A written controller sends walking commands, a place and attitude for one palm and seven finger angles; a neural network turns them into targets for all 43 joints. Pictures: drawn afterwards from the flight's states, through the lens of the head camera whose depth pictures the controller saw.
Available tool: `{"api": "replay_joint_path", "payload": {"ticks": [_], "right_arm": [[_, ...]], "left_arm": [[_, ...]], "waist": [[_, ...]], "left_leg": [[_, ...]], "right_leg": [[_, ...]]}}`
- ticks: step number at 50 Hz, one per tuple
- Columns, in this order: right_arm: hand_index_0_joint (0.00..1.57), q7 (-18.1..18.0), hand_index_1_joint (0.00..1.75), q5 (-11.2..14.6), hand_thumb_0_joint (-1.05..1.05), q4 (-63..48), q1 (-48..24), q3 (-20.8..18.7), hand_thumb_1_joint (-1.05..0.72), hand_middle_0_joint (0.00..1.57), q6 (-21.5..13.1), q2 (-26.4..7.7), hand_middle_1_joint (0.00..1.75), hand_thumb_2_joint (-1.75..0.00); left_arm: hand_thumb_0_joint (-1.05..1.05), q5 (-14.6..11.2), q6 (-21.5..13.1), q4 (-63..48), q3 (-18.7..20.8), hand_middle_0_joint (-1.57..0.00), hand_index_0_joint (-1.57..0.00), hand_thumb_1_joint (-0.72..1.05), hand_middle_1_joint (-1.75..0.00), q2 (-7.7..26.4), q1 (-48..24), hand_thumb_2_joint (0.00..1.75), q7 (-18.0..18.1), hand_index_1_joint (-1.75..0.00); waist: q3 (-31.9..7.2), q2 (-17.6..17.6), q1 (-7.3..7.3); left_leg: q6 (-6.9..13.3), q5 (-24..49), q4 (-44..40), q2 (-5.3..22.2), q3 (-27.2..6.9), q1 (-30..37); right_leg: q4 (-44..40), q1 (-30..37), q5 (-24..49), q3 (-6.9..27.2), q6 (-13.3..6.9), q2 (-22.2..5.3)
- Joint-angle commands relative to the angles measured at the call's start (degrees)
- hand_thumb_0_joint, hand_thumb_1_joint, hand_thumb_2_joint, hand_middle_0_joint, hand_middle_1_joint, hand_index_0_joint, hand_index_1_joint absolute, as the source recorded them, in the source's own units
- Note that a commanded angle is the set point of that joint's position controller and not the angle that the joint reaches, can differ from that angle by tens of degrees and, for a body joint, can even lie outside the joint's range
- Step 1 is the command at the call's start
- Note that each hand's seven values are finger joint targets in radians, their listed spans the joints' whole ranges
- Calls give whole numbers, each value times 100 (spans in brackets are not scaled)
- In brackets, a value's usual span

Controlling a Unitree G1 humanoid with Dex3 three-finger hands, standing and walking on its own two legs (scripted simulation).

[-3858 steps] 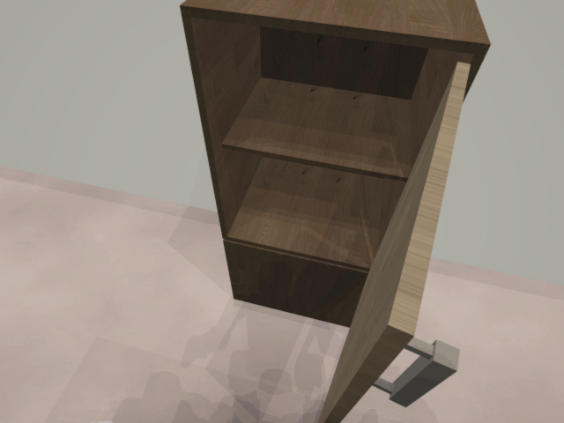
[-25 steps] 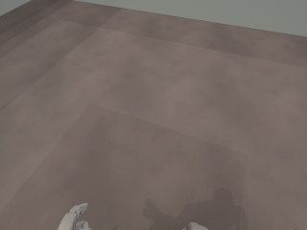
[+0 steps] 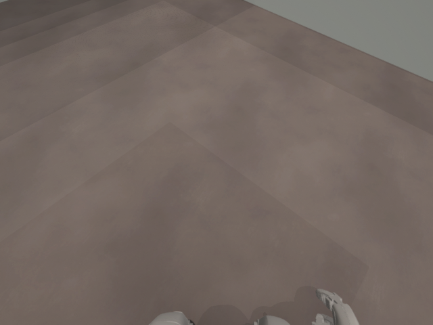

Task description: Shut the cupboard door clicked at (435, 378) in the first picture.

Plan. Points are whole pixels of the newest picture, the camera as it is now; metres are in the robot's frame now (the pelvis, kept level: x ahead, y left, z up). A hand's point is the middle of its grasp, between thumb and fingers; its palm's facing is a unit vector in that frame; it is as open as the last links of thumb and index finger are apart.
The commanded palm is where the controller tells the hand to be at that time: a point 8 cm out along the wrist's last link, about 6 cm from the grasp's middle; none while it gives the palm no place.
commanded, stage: turn to face it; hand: left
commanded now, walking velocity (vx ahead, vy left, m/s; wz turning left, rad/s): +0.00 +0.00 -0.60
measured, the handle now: out of the picture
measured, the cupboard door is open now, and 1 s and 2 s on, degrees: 12 12 12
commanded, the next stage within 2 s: none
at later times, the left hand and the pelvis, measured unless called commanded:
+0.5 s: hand (137, 309) +0.15 +0.18 -0.17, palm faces -0.21 -0.95 -0.21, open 7.4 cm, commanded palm none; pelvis +0.06 +0.00 +0.00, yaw -17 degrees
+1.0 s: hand (195, 255) +0.27 +0.07 -0.14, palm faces -0.57 -0.77 -0.28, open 7.4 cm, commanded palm none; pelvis +0.05 -0.03 +0.00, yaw -35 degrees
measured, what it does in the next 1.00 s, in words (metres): steps on the spot, turning right: right foot, then left foot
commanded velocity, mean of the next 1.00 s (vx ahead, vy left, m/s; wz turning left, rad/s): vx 0.00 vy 0.00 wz -0.60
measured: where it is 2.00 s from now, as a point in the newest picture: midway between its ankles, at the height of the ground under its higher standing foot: outside the picture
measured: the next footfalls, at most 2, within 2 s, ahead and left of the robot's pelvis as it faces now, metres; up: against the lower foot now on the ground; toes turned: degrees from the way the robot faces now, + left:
right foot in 0.18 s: +0.07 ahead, -0.14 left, +0.00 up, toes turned -10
left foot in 0.50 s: +0.14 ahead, +0.10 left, +0.00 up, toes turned -15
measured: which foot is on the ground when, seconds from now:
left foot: down 0.00-0.20, up 0.22-0.48, down 0.50-0.86, up 0.88-1.00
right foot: up 0.00-0.16, down 0.18-0.50, up 0.52-0.84, down 0.86-1.00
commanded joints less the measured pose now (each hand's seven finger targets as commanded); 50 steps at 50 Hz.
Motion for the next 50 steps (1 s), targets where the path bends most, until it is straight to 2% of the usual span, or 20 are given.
{"api": "replay_joint_path", "payload": {"ticks": [1,7,8,10,11,12,15,20,23,25,26,29,37,40,41,42,43,45,47,50], "right_arm": [[20,-112,30,-20,0,20,396,-241,-90,20,13,-831,30,-90],[20,-75,30,18,0,57,200,-424,-90,20,195,-946,30,-90],[20,-64,30,30,0,22,195,-433,-90,20,202,-851,30,-90],[20,-27,30,86,0,-150,331,-393,-90,20,211,-322,30,-90],[20,-53,30,71,0,-285,34,-356,-90,20,251,-311,30,-90],[20,-76,30,72,0,-295,-1,-384,-90,20,247,-389,30,-90],[20,-90,30,99,0,-202,201,-353,-90,20,169,-389,30,-90],[20,-107,30,116,0,-210,415,-333,-90,20,148,-284,30,-90],[20,-150,30,99,0,-46,1121,-346,-90,20,66,-488,30,-90],[20,-192,30,-28,0,-131,1343,-484,-90,20,-6,-1392,30,-90],[20,-204,30,-66,0,-159,1371,-484,-90,20,17,-1428,30,-90],[20,-220,30,-90,0,-278,955,-408,-90,20,14,-1203,30,-90],[20,-130,30,-71,0,-187,1192,-490,-90,20,65,-1322,30,-90],[20,-84,30,-36,0,-231,1031,-529,-90,20,101,-1419,30,-90],[20,-53,30,5,0,-287,965,-537,-90,20,104,-1354,30,-90],[20,-7,30,61,0,-467,975,-460,-90,20,124,-918,30,-90],[20,-36,30,52,0,-676,642,-372,-90,20,185,-805,30,-90],[20,-119,30,64,0,-622,484,-381,-90,20,236,-864,30,-90],[20,-66,30,47,0,-430,699,-378,-90,20,219,-859,30,-90],[20,-42,30,45,0,-393,759,-362,-90,20,241,-709,30,-90]], "left_arm": [[0,40,-24,-115,-15,-20,-20,90,-30,20,474,90,-53,-30],[0,91,-34,-252,164,-20,-20,90,-30,147,603,90,-148,-30],[0,98,-57,-293,204,-20,-20,90,-30,269,656,90,-145,-30],[0,154,-165,-392,308,-20,-20,90,-30,924,584,90,-104,-30],[0,119,-199,-359,349,-20,-20,90,-30,1003,815,90,-49,-30],[0,107,-196,-326,374,-20,-20,90,-30,908,738,90,29,-30],[0,92,-161,-479,380,-20,-20,90,-30,734,320,90,61,-30],[0,97,-101,-544,435,-20,-20,90,-30,889,100,90,11,-30],[0,25,-28,-670,397,-20,-20,90,-30,790,-337,90,-40,-30],[0,-39,-9,-921,272,-20,-20,90,-30,307,-310,90,-142,-30],[0,29,7,-981,282,-20,-20,90,-30,501,-495,90,-166,-30],[0,38,76,-911,305,-20,-20,90,-30,471,-633,90,-258,-30],[0,39,90,-1171,182,-20,-20,90,-30,385,-975,90,-351,-30],[0,37,36,-1104,214,-20,-20,90,-30,496,-643,90,-337,-30],[0,57,-19,-1006,266,-20,-20,90,-30,729,-233,90,-309,-30],[0,117,-111,-938,371,-20,-20,90,-30,1357,55,90,-229,-30],[0,40,-110,-845,395,-20,-20,90,-30,1648,303,90,-160,-30],[0,42,-82,-962,395,-20,-20,90,-30,1407,-139,90,-43,-30],[0,37,-67,-1147,311,-20,-20,90,-30,1097,-706,90,-27,-30],[0,60,-106,-1125,303,-20,-20,90,-30,1069,-590,90,-48,-30]], "waist": [[-891,827,-218],[-499,768,-72],[-475,505,-33],[-569,-1172,-75],[-782,-1389,175],[-866,-1521,96],[-1230,-680,-70],[-1070,-564,-106],[-1128,-416,-454],[-1115,1987,-492],[-905,1595,-556],[-676,1126,-300],[-858,1447,-466],[-890,1284,-243],[-1111,803,-41],[-1253,-869,79],[-1115,-1285,242],[-873,-1411,45],[-1009,-769,-268],[-1022,-619,-269]], "left_leg": [[523,1464,-1554,1642,-783,657],[229,-12,-935,1567,-397,225],[49,-139,-544,1341,-225,152],[-458,-1581,1199,122,367,-478],[-494,-2219,2199,-43,-242,-935],[-505,-2025,2799,35,-589,-1281],[-605,-1520,2662,130,-770,-1270],[-645,-1134,853,-43,-579,-445],[-594,174,-893,45,-584,1048],[339,1260,-1719,2233,-2611,1754],[735,1431,-1713,2558,-2740,1310],[602,2744,-1338,1972,-1577,1206],[372,2761,-931,1883,-526,1425],[23,2176,-360,1778,-208,941],[-241,1659,346,1559,1,552],[-644,-464,1602,829,474,-807],[-760,-2412,2751,348,-46,-1513],[-730,-1875,3575,488,-841,-1927],[-814,-1152,3359,568,-773,-1509],[-860,-998,2592,357,-585,-1029]], "right_leg": [[-1057,460,377,9,-52,169],[-2416,906,1514,-168,-145,440],[-2830,955,1907,224,-266,322],[-4021,1096,3229,2278,-1034,-1145],[-4227,1441,3854,2878,-1481,-1370],[-4092,1746,4083,2920,-1634,-1298],[-3591,2218,4441,2060,-1507,-904],[-3457,1765,4304,2096,-1310,-640],[-3041,757,3232,1906,-786,-166],[-1320,-690,-245,592,-199,917],[-236,-683,-768,496,-145,795],[566,-815,-242,395,-29,509],[-1444,147,273,-233,-114,599],[-2754,1119,1281,-364,-231,661],[-3459,1881,1973,-48,-353,434],[-3889,2901,3310,1638,-832,-904],[-3877,2565,4771,2475,-1452,-1724],[-3972,2101,3735,2520,-1610,-1357],[-3736,1891,3741,1684,-1361,-856],[-3692,1571,3859,1591,-1317,-672]]}}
